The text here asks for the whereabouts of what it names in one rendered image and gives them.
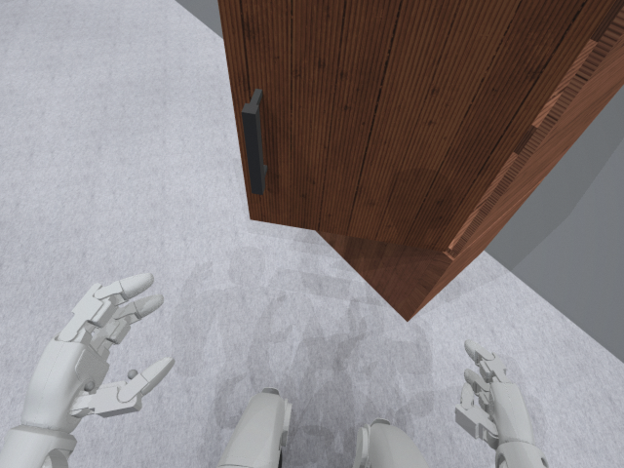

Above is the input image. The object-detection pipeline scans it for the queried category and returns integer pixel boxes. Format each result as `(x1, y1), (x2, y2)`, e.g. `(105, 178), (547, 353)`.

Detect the left robot hand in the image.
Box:
(20, 273), (175, 434)

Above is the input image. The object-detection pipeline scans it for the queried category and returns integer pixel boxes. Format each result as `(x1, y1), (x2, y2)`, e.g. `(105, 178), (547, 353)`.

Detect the left robot thigh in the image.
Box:
(216, 392), (293, 468)

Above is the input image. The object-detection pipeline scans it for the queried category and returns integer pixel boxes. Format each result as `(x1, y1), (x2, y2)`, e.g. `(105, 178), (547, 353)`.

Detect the handle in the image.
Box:
(242, 89), (268, 195)

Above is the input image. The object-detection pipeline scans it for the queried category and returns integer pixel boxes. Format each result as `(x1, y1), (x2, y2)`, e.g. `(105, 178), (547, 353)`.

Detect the robot left forearm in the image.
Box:
(0, 425), (77, 468)

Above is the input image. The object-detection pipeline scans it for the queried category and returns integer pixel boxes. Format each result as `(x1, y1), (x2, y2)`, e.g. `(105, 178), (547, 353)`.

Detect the robot right forearm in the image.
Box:
(495, 442), (549, 468)

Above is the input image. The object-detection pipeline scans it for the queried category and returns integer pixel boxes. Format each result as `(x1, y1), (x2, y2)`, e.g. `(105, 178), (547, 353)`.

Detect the right robot hand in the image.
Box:
(455, 339), (535, 451)

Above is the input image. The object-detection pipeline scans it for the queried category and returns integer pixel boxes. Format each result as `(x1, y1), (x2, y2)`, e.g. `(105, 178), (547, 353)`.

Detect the robot thigh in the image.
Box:
(355, 423), (430, 468)
(216, 392), (293, 468)

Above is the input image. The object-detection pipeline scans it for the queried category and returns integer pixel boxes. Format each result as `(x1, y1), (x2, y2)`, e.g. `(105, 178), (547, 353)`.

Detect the cupboard door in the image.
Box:
(217, 0), (616, 252)

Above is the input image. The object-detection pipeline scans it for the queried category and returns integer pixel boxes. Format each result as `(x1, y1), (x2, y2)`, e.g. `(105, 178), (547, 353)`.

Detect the right robot thigh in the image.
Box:
(355, 423), (430, 468)

